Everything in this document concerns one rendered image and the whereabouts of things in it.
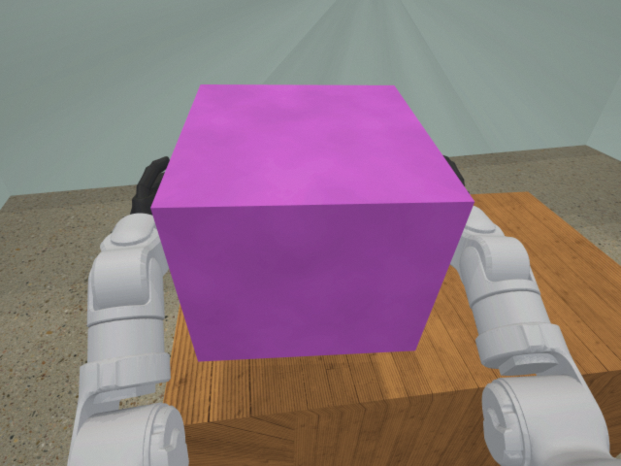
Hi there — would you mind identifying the robot right hand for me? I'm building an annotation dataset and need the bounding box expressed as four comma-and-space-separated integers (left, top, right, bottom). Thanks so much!
443, 155, 465, 186

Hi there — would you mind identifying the robot right upper arm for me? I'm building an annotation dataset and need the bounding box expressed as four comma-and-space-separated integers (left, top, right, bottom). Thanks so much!
482, 374, 621, 466

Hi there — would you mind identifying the carton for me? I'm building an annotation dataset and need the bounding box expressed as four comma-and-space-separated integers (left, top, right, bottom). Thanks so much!
150, 84, 474, 362

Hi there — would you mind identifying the pedestal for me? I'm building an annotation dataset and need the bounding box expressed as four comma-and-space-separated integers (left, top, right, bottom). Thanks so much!
163, 191, 621, 466

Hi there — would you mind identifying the robot left forearm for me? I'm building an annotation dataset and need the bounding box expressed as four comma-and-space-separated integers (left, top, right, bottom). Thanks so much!
67, 214, 171, 466

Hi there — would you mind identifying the robot right forearm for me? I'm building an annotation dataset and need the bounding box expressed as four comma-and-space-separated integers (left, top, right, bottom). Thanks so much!
450, 206, 609, 450

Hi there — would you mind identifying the robot left upper arm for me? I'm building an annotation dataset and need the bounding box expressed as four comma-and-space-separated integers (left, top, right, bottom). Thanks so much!
70, 402, 189, 466

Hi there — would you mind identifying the robot left hand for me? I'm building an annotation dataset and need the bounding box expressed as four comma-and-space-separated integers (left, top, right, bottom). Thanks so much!
130, 156, 170, 215

